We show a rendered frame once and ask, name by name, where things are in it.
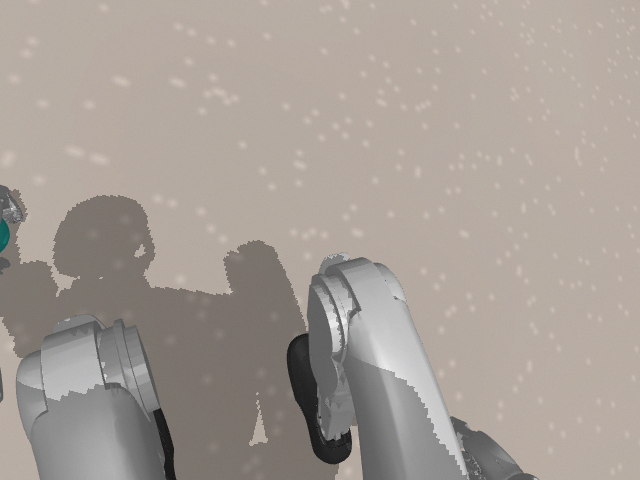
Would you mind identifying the ball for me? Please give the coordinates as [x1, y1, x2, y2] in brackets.
[0, 218, 10, 252]

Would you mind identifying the left robot hand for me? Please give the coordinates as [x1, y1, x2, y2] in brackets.
[0, 185, 23, 275]

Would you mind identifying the right robot hand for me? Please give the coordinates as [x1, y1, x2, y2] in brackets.
[450, 416, 524, 480]

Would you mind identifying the right robot foot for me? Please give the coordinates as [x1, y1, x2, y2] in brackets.
[287, 334, 352, 464]

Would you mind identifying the left robot foot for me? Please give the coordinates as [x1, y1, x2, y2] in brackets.
[153, 408, 176, 480]

